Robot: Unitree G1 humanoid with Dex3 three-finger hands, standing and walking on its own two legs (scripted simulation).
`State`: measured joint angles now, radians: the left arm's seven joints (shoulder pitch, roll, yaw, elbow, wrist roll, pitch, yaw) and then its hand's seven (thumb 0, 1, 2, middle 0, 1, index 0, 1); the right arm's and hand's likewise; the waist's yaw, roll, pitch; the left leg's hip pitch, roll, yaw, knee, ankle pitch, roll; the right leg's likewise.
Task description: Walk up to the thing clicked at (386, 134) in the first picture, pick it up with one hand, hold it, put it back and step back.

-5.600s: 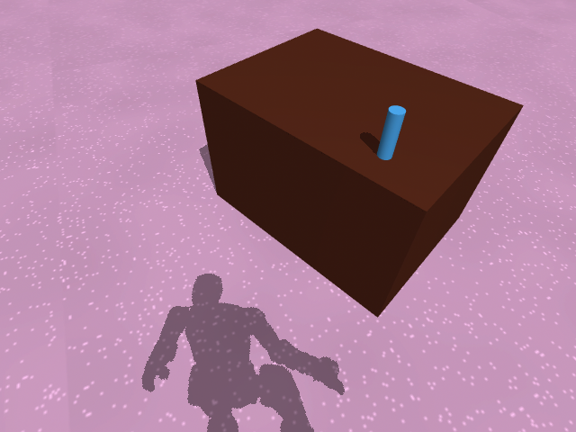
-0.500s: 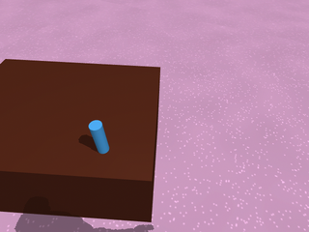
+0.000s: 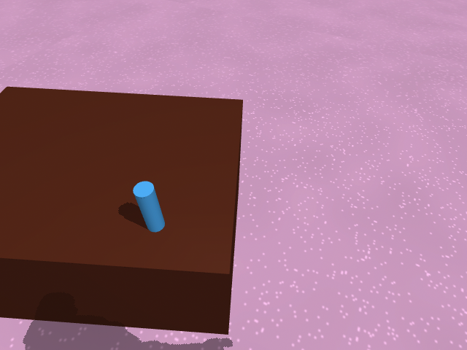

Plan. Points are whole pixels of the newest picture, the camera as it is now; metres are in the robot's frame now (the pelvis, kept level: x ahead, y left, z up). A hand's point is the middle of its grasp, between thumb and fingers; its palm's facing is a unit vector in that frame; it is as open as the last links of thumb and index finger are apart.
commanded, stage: stand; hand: left
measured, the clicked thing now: (150, 208) +0.46 +0.21 -0.11
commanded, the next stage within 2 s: rise first in 0.48 s
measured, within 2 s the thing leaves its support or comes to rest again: neither
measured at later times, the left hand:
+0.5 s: hand out of the picture +0.08 +0.25 -0.16, palm faces -0.04 -0.94 -0.34, open 7.4 cm
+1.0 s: hand (90, 348) +0.16 +0.26 -0.11, palm faces +0.24 -0.90 -0.36, open 14.8 cm
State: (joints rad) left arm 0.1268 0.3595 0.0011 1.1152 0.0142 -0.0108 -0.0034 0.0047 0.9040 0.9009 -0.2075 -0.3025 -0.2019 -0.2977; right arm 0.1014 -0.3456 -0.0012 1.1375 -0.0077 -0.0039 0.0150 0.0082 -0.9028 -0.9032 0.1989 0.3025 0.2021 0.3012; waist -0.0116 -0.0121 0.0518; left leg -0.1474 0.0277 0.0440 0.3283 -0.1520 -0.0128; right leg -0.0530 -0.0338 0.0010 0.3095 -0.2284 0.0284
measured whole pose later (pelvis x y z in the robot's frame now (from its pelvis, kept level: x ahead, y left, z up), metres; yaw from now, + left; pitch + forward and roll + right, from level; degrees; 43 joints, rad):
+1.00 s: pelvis +0.00 +0.00 -0.01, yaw +1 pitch +3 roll +0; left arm 0.15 0.30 0.17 0.73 -0.03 -0.06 0.07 0.00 -0.03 0.21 -0.07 -0.08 -0.07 -0.07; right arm 0.14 -0.26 -0.11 0.80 0.04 -0.04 -0.05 0.01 0.05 -0.21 0.06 0.07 0.06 0.07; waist 0.01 0.00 0.00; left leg -0.29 0.03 0.03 0.44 -0.19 -0.02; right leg -0.20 -0.03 -0.01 0.44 -0.28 0.02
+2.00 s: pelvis +0.00 -0.01 -0.01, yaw +2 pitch +1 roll +0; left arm 0.19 0.31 0.34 0.48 -0.05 -0.16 -0.02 -0.01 -0.57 0.03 -0.08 -0.08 -0.09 -0.07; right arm 0.23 -0.23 -0.10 0.59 0.01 -0.04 -0.04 -0.01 0.49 -0.06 0.05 0.05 0.05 0.05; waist 0.01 -0.01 0.01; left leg -0.31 0.03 -0.01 0.52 -0.23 -0.03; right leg -0.20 -0.03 -0.04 0.51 -0.33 0.01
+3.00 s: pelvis -0.02 +0.01 -0.06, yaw +1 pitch +13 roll -3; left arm -0.37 0.67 0.63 0.97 -0.22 -0.34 -0.49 -0.01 -0.59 0.06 -0.06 -0.06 -0.06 -0.05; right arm 0.34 -0.26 0.01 0.33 0.01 -0.15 -0.04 -0.01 0.51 -0.06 0.05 0.05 0.06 0.05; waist -0.09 -0.03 -0.10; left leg -0.80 0.06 -0.01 0.96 -0.39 0.00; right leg -0.67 -0.01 -0.03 0.91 -0.47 0.03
